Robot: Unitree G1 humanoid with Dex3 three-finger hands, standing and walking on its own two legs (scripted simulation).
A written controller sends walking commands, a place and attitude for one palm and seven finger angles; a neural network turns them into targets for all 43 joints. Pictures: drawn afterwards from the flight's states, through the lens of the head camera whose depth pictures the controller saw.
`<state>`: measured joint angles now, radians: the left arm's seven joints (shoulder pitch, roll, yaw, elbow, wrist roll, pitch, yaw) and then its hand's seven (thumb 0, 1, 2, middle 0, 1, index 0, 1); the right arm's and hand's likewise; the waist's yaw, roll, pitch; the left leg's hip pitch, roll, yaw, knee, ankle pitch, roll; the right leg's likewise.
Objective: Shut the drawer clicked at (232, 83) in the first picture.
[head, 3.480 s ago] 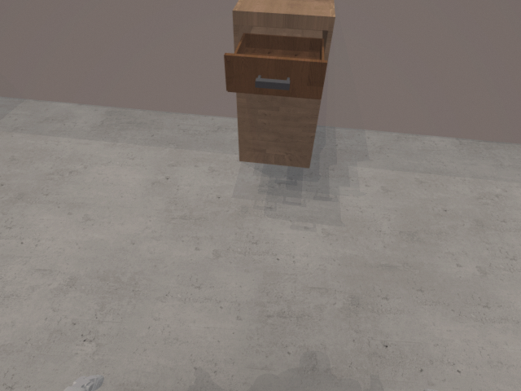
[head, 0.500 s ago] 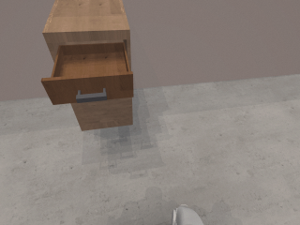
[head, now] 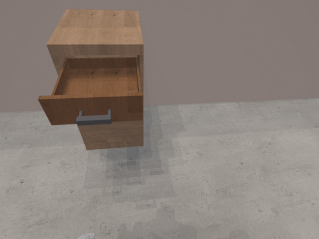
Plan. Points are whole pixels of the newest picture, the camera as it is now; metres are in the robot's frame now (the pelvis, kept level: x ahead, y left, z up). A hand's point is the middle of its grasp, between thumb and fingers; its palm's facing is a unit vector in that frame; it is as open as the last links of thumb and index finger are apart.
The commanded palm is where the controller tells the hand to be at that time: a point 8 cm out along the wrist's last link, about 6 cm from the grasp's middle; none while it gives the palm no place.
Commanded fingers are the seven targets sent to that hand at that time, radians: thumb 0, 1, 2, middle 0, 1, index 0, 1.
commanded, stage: turn to face it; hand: left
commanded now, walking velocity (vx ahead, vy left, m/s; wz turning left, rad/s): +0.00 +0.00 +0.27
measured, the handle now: (94, 116) +0.55 +0.27 -0.07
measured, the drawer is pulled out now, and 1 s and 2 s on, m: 0.30 0.30 0.30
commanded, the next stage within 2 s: take the last steps up to it in 0.22 s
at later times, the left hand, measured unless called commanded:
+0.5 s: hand out of the picture -0.02 +0.20 -0.16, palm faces +0.15 -0.96 -0.23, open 7.4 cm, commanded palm none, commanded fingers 0.00 0.90 0.90 -0.20 -0.30 -0.20 -0.30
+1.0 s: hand out of the picture -0.10 +0.13 -0.16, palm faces +0.33 -0.94 -0.13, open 7.4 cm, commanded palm none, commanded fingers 0.00 0.90 0.90 -0.20 -0.30 -0.20 -0.30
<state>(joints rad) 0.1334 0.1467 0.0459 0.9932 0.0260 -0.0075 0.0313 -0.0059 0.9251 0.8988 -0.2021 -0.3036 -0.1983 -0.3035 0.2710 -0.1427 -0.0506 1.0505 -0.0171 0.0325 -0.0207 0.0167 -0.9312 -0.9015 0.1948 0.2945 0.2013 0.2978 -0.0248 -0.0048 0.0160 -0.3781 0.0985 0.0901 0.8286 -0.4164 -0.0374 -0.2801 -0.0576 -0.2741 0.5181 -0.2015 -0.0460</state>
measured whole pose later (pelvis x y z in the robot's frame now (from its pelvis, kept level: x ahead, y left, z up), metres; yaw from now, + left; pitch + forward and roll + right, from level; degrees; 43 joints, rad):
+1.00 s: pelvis +0.05 +0.03 +0.01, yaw +10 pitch +0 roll -1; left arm 0.51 0.09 0.03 1.17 0.03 -0.06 0.02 0.01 0.91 0.90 -0.20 -0.30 -0.20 -0.30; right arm 0.19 -0.16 -0.07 1.05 -0.02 -0.01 0.02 0.01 -0.91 -0.90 0.19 0.29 0.20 0.30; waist 0.07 -0.01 0.04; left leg -0.38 0.08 0.11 0.60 -0.24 0.00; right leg -0.02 -0.07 -0.13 0.38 -0.34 0.04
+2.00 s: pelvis +0.27 +0.03 +0.01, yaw +6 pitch -2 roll +0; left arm 0.28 0.13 0.03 1.11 0.01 0.01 0.04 0.01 0.92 0.90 -0.20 -0.30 -0.20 -0.30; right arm 0.15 -0.15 -0.03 1.06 -0.01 0.02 -0.04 0.01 -0.92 -0.90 0.19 0.29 0.20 0.30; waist 0.05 -0.03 0.07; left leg -0.25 0.02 0.07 0.51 -0.23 0.01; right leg -0.22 -0.03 -0.13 0.52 -0.26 -0.03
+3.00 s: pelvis +0.26 +0.02 +0.00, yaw +6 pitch +0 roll -2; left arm 0.35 0.09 -0.01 1.11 0.02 -0.03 0.05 0.01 0.91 0.90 -0.20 -0.30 -0.20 -0.30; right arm 0.32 -0.12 0.00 1.10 -0.02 0.00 -0.03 0.02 -0.92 -0.90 0.20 0.29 0.20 0.30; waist -0.03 0.05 0.03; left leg -0.30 0.05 0.03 0.59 -0.28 0.00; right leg -0.16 0.02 -0.08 0.50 -0.34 -0.02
